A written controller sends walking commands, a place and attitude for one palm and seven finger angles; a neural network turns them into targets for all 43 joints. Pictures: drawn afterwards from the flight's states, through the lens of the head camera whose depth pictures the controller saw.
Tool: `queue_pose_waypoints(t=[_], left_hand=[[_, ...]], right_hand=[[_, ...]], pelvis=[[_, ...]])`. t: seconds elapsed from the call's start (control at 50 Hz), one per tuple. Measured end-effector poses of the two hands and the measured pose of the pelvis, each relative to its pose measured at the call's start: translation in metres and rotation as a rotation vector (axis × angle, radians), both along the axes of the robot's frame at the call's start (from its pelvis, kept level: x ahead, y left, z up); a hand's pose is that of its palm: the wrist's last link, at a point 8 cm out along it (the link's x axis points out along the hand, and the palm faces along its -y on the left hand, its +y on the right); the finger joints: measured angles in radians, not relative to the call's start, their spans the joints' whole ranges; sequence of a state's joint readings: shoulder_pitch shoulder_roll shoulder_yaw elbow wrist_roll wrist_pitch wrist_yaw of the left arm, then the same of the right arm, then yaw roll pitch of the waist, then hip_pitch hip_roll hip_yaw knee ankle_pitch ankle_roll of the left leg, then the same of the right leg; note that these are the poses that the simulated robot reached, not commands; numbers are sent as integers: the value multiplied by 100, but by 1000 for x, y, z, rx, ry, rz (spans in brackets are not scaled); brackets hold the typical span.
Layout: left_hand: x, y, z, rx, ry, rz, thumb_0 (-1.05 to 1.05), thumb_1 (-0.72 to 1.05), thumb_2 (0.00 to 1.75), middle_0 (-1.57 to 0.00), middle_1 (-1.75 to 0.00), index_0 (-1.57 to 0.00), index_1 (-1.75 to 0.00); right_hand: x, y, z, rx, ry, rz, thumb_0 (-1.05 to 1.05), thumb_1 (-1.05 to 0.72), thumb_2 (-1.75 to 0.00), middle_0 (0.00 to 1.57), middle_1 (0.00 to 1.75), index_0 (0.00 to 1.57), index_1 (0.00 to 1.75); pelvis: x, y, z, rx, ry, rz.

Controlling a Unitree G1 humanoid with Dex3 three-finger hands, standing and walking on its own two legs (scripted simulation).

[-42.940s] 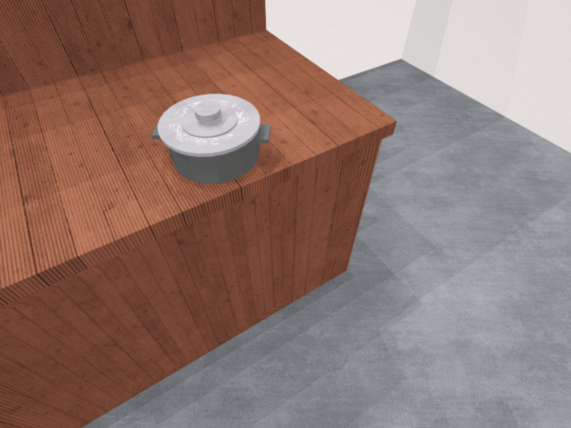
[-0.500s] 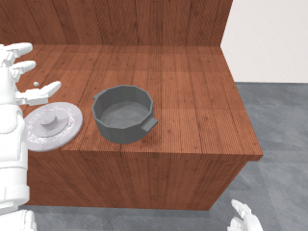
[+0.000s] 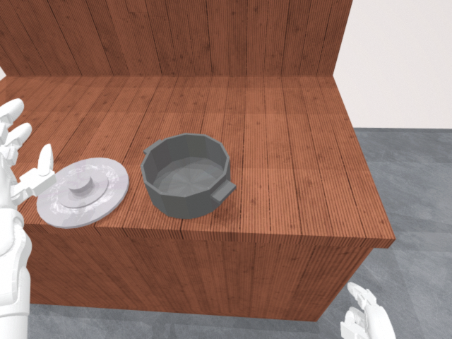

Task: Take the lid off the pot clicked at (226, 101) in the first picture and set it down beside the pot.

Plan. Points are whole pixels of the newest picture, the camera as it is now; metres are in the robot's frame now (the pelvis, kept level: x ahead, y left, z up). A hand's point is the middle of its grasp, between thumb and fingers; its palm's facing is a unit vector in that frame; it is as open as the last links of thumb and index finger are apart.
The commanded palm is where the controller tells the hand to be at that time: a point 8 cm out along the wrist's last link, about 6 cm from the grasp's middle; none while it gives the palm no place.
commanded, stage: draw the hand back to the body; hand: left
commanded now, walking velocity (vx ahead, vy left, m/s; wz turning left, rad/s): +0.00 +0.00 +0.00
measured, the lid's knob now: (79, 182) +0.42 +0.38 +0.01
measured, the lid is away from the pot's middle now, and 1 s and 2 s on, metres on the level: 0.25 0.25 0.25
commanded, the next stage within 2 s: step back with the hand held close in 0.94 s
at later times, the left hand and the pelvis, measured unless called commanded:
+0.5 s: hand (18, 226) +0.21 +0.28 +0.19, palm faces +0.46 -0.83 -0.31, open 7.5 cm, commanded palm +0.14 +0.31 +0.20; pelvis -0.02 +0.02 +0.00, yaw +0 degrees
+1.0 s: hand (7, 276) +0.15 +0.26 +0.18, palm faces +0.44 -0.82 -0.37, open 7.4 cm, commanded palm +0.09 +0.30 +0.19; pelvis -0.03 +0.02 +0.00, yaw +1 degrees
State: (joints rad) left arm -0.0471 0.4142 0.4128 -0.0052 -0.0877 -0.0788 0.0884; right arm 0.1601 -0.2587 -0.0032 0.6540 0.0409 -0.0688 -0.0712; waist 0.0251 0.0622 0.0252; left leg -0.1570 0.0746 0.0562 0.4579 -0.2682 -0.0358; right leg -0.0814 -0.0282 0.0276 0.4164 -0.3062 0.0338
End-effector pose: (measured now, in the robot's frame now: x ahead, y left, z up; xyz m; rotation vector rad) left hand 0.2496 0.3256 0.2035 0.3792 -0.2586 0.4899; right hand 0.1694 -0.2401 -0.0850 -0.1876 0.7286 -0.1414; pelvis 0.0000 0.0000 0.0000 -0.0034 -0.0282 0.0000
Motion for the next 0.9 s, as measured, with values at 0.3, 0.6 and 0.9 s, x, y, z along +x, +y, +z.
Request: queue_pose_waypoints(t=[0.3, 0.6, 0.9], left_hand=[[-53, -2, -5, -11, -21, -24, 2, 86, 89, -21, -32, -21, -32], [-103, -15, -11, 33, 16, -69, 2, 89, 90, -21, -30, -21, -30], [-145, -28, -13, 68, 58, -65, 2, 89, 90, -21, -30, -21, -30]], right_hand=[[0, 37, 9, 11, -52, 76, 1, -91, -90, 20, 30, 21, 30], [-16, 42, 13, 2, -71, 85, 1, -90, -90, 20, 30, 21, 30], [-11, 47, 18, -3, -122, 117, 1, -91, -90, 20, 30, 21, 30]], pelvis=[[-16, 14, 1, -3, -32, 7], [-28, 19, 2, -9, -53, 8], [-33, 17, 1, -15, -64, 19]])
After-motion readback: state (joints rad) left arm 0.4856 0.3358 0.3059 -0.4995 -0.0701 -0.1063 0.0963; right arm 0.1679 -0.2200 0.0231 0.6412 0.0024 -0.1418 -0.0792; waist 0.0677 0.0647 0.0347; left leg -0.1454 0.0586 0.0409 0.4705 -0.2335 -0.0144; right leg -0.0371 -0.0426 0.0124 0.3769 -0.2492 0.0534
